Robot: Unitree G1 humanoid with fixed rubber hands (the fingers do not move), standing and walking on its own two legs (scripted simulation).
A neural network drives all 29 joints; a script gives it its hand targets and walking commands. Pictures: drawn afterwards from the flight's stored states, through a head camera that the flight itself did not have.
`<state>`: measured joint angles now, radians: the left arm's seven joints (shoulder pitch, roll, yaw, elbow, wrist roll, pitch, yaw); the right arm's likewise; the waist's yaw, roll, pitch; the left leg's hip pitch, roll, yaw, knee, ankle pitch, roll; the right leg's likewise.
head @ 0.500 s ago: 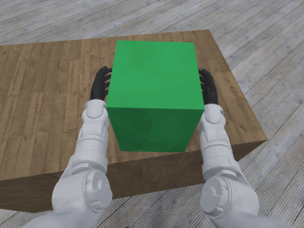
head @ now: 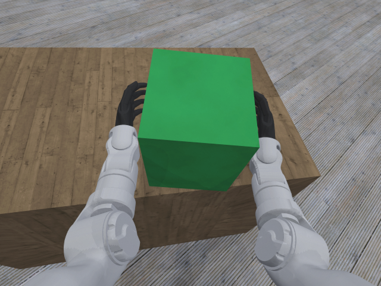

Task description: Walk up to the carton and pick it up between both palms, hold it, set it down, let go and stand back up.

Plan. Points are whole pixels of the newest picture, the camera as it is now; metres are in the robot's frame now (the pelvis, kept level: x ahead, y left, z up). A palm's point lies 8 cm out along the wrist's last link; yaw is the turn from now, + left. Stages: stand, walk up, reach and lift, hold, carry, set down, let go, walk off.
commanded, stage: reach and lift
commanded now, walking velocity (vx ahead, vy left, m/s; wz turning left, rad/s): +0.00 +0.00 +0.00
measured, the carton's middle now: (194, 128) +0.45 -0.02 +0.04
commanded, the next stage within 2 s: none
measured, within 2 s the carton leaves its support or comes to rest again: neither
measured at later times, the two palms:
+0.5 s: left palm (121, 129) +0.41 +0.13 +0.08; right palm (264, 138) +0.38 -0.16 +0.09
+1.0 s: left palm (108, 111) +0.39 +0.14 +0.15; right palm (274, 124) +0.37 -0.15 +0.16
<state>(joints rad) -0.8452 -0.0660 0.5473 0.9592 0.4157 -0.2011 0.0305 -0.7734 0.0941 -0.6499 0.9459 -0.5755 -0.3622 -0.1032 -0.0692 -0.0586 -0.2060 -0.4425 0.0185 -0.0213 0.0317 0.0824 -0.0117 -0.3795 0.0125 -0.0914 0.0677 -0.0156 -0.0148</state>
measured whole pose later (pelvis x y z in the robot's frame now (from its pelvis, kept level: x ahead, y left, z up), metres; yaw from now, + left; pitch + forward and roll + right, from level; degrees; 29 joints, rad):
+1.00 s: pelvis -0.01 -0.01 +0.00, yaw +3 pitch -1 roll -1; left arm -0.75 0.01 0.32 0.64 0.27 0.29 0.02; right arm -0.71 0.07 -0.29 0.80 -0.14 0.03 -0.16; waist -0.10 -0.10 -0.06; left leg -0.17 0.02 -0.08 0.24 -0.06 -0.03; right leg -0.04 0.02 -0.14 0.17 -0.12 -0.03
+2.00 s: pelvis -0.02 +0.01 +0.00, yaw +1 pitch -4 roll -2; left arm -0.72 0.00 0.23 0.13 0.26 0.80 0.05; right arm -0.72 -0.03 -0.09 0.45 0.16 0.42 -0.20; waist -0.12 -0.07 0.00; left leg -0.16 0.02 -0.04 0.31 -0.09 -0.01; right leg -0.03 0.01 -0.10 0.21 -0.12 -0.01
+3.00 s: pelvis -0.01 +0.00 +0.00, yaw +1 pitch -6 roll -1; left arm -0.70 -0.01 0.26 -0.07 0.29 1.00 0.02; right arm -0.78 -0.11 0.02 0.37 0.34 0.58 -0.28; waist -0.09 -0.07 -0.04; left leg -0.09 0.02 -0.03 0.30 -0.11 -0.01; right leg 0.04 0.02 -0.09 0.18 -0.13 -0.01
